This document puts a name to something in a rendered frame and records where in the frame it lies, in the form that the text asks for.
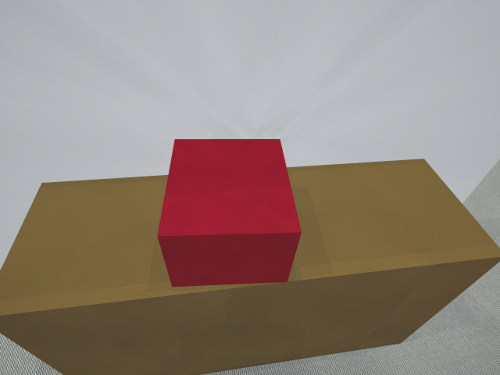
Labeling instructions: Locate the pedestal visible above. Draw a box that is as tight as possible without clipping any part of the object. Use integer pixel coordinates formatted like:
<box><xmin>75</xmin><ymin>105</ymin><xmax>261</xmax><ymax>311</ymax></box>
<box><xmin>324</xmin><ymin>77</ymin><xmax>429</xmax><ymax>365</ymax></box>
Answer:
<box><xmin>0</xmin><ymin>159</ymin><xmax>500</xmax><ymax>375</ymax></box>

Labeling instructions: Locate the carton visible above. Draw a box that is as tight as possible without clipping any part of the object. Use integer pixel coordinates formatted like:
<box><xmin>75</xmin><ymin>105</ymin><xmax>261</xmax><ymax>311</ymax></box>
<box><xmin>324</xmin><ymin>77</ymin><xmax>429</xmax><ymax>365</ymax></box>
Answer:
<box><xmin>158</xmin><ymin>139</ymin><xmax>302</xmax><ymax>287</ymax></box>

